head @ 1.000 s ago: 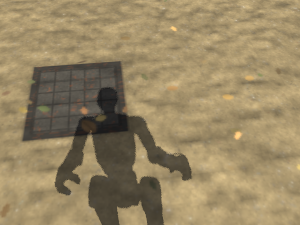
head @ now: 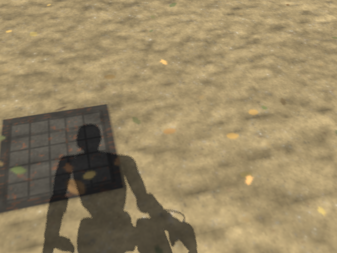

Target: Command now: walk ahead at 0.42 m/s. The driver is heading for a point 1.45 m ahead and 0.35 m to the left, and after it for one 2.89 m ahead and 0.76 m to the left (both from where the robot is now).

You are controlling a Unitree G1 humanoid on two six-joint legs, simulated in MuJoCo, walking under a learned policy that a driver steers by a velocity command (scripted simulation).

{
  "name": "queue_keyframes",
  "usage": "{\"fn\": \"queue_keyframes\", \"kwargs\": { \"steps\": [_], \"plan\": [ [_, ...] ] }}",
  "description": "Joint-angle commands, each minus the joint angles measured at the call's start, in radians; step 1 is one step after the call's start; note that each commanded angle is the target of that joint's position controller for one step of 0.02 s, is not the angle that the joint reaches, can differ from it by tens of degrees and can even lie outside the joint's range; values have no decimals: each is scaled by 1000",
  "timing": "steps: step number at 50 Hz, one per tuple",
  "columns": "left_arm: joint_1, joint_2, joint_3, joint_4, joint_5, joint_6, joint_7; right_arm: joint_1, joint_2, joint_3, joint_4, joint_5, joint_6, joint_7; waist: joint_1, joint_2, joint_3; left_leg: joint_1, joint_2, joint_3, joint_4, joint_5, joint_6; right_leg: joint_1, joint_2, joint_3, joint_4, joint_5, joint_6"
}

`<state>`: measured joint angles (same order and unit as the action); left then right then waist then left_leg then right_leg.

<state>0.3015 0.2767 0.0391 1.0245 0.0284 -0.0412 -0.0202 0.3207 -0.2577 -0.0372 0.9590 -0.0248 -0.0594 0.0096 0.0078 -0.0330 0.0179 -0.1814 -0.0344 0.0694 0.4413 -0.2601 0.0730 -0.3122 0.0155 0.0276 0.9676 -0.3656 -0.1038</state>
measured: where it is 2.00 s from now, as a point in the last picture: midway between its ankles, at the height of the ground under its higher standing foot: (124, 149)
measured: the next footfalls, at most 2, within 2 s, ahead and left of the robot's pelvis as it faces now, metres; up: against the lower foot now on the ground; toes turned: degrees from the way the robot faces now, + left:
right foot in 0.38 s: +0.37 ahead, -0.07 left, +0.00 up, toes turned -3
left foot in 0.94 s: +0.64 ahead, +0.09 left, +0.00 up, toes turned +20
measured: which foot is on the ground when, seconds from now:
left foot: down 0.00-0.38, up 0.40-0.92, down 0.94-1.00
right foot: up 0.00-0.36, down 0.38-0.96, up 0.98-1.00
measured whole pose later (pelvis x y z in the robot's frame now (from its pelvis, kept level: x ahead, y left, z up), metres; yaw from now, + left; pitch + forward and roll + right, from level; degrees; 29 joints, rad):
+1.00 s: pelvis +0.54 +0.03 -0.03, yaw +17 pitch +0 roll +0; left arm 0.38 0.20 0.03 1.00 0.02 -0.06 0.02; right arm 0.09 -0.22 -0.06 0.87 -0.03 -0.03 0.03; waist 0.01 0.00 0.07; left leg -0.40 -0.10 0.13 0.61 -0.22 0.18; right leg -0.15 -0.04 -0.16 1.08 -0.45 -0.03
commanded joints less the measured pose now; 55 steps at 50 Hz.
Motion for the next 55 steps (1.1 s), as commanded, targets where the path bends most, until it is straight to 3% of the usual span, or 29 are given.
{"fn": "queue_keyframes", "kwargs": {
  "steps": [1, 5, 9, 13, 16, 18, 19, 20, 21, 22, 23, 24, 26, 28, 31, 36, 40, 43, 45, 46, 47, 48, 49, 50, 51, 52, 54, 55],
  "plan": [
    [-56, 64, 6, -59, 13, -17, -19, 49, -98, -10, -20, 5, -27, -4, -4, 95, 84, 162, 265, -348, -337, -63, 86, -325, -90, 6, 94, 135, 15],
    [-145, 42, 0, -90, 10, 2, -23, 164, -81, 0, 40, 14, -39, -6, -17, 101, 74, 217, 231, -209, -307, 334, 93, -396, -90, -56, 78, 200, 58],
    [-312, 14, -14, -159, 5, 5, -24, 200, -60, 10, 65, 11, -35, -12, -43, 103, 114, 197, 200, -141, -314, 486, 97, -413, -70, -111, -102, 265, 81],
    [-408, -5, -28, -206, -5, 0, -19, 222, -66, 12, 90, 7, -37, -19, -58, 120, 127, 210, 212, -112, -313, 603, 96, -306, -32, -151, -321, 321, 54],
    [-341, 25, -16, -205, -6, -8, -5, 179, -83, 7, 95, 6, -39, -23, -5, 126, 82, 273, 239, -91, -213, 886, 82, -174, 9, -154, -389, 280, -5],
    [-111, 67, 8, -134, -7, -20, 11, 147, -102, 0, 92, 1, -31, -26, 88, 131, -45, 298, 231, -74, 52, 1056, 62, 49, 58, -148, -430, 227, -46],
    [45, 92, 23, -86, 2, -29, 22, 133, -106, 0, 87, 7, -27, -25, 155, 111, -121, 194, 202, -53, 259, 919, 49, 261, 23, -113, -489, 253, -71],
    [197, 179, 48, -62, 26, -32, 33, 162, -57, 11, 59, 10, -26, -21, 177, -10, -241, -3, 137, -15, 576, 501, 40, 487, -223, 165, -497, 109, -118],
    [166, 216, 58, -70, 30, -24, 25, 294, 39, 21, 66, 36, -20, -9, 81, -190, -315, -354, -58, -60, 913, -291, 13, 664, -454, 674, -639, 40, -264],
    [61, 158, 53, -84, -10, -20, 16, 189, -66, -3, 60, 14, -14, -17, 71, -12, -190, -427, 15, -156, 940, -192, 37, 530, -397, 620, -707, -87, -220],
    [-42, 94, 35, -105, -18, -26, 14, 110, -69, -8, 33, 15, -19, -12, 37, 5, -53, -423, 57, -147, 884, -84, 41, 360, -368, 452, -752, -63, -185],
    [-79, 45, 24, -104, -12, -38, 10, 82, -51, -8, 31, 15, -20, -10, 12, 38, 11, -383, 90, -140, 837, -34, 41, 246, -327, 342, -791, 53, -155],
    [-65, -5, 8, -77, -10, -57, 19, 104, -17, -7, 41, -5, 6, 3, -35, 8, 34, -292, 120, -141, 769, -3, 24, 130, -264, 174, -824, 197, -96],
    [-12, 7, 9, -54, -14, -78, 21, 92, 3, -9, 32, -6, 27, 13, -47, 3, 38, -299, 124, -131, 741, 17, 12, 118, -250, 91, -841, 291, -81],
    [39, 32, 14, -41, -13, -85, 26, -20, 0, -13, -11, -3, 43, 23, -38, -5, 68, -423, 141, -107, 682, 119, -3, 154, -228, -20, -859, 382, -46],
    [105, 20, 4, -27, -15, -81, 36, -208, 18, -1, -83, 6, 34, 35, 1, -14, 91, -471, 116, -27, 425, 278, -19, 220, -186, -160, -835, 598, 8],
    [181, 34, 3, -2, -14, -69, 54, -326, 30, 12, -135, -1, 32, 36, 38, -22, 96, -456, 79, 61, 240, 273, 5, 355, -220, -209, -791, 760, 12],
    [179, 62, 8, 1, -9, -55, 69, -289, 6, 2, -137, -6, 31, 32, 3, -52, 53, -363, 9, 109, 196, 150, 58, 447, -251, -252, -652, 1112, 19],
    [147, 93, 19, -11, -2, -41, 77, -164, -27, -16, -105, -9, 32, 27, -60, -82, -15, -229, -44, 117, 182, 44, 111, 458, -271, -268, -452, 1275, 15],
    [132, 105, 24, -24, 1, -33, 72, -68, -56, -32, -77, -11, 28, 24, -100, -86, -69, -116, -63, 96, 139, 11, 142, 424, -278, -264, -291, 1216, 5],
    [95, 113, 29, -45, -4, -31, 62, 66, -95, -54, -40, -21, 21, 16, -177, -40, -127, 81, -41, 27, 31, 30, 185, 293, -258, -277, -41, 1008, 17],
    [103, 36, 15, -94, -12, -37, 48, 112, -198, -86, -38, -26, 25, 2, -158, 133, -202, 336, 219, -332, 16, -9, 279, -32, -151, -277, 302, 317, 51],
    [58, 40, 21, -166, -20, -47, 32, 81, -244, -98, -56, -6, 37, 7, -117, 212, -246, 481, 382, -828, -127, 25, 420, -365, 47, -96, 550, -183, 80],
    [-39, 65, 23, -187, -9, -62, 26, 48, -210, -90, -50, 14, 41, 2, -113, 68, -117, 393, 359, -689, -172, 22, 376, -471, -45, 21, 507, -72, 67],
    [-50, 65, 21, -197, -19, -75, 22, -1, -159, -79, -55, 18, 39, -3, -77, 27, -29, 262, 332, -585, -202, 79, 331, -446, -79, 13, 418, 16, 68],
    [-32, 61, 23, -183, -17, -75, 24, -46, -117, -68, -62, 14, 32, -6, -24, -34, 25, 156, 279, -493, -218, 196, 279, -386, -108, 8, 327, 49, 76],
    [-1, 41, 19, -183, 17, -36, 21, -74, -88, -54, -69, 23, 12, -15, 24, -12, 18, 50, 196, -369, -224, 361, 238, -275, -131, 7, 225, 63, 113],
    [-6, 34, 19, -191, 23, -19, 17, -57, -97, -54, -66, 27, 0, -13, 28, 1, 8, 34, 175, -346, -220, 435, 235, -261, -128, -5, 197, 63, 128]
  ]
}}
